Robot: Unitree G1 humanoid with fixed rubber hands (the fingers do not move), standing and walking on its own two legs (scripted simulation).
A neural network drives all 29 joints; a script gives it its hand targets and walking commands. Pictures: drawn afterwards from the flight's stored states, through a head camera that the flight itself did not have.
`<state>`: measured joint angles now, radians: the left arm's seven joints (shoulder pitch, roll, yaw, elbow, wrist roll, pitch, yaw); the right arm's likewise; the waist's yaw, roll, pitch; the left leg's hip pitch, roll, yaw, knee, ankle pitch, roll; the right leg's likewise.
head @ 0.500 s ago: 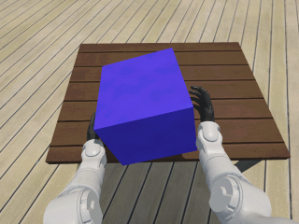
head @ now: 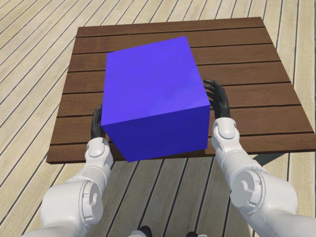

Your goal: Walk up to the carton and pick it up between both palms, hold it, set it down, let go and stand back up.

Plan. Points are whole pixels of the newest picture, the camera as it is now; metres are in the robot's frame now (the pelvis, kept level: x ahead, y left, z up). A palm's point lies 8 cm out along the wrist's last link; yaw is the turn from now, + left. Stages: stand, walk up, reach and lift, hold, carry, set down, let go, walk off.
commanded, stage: set down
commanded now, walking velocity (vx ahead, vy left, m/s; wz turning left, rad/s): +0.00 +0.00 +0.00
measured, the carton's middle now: (156, 100) +0.50 +0.04 -0.05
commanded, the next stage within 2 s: none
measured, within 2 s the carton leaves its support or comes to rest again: rests again in 1.38 s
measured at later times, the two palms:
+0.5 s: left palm (98, 130) +0.40 +0.20 -0.05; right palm (217, 117) +0.43 -0.13 -0.03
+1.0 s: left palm (98, 131) +0.41 +0.20 -0.06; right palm (217, 118) +0.43 -0.13 -0.05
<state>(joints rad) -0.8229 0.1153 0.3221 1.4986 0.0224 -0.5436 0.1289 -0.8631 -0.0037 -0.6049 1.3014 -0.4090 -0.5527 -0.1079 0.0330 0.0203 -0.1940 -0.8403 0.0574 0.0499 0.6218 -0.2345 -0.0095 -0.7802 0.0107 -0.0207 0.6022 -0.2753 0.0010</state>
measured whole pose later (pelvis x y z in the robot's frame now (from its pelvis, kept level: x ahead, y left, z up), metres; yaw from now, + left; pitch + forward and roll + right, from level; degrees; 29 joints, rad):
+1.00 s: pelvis -0.02 +0.02 -0.02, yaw -1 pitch +34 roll -3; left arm -1.04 0.18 0.24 1.69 -0.07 -0.68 0.08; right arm -1.02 -0.15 -0.64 1.51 -0.39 -0.63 0.00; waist 0.04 0.03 -0.21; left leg -1.09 0.06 0.05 0.71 -0.23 0.02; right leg -1.01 0.01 -0.02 0.65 -0.25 0.02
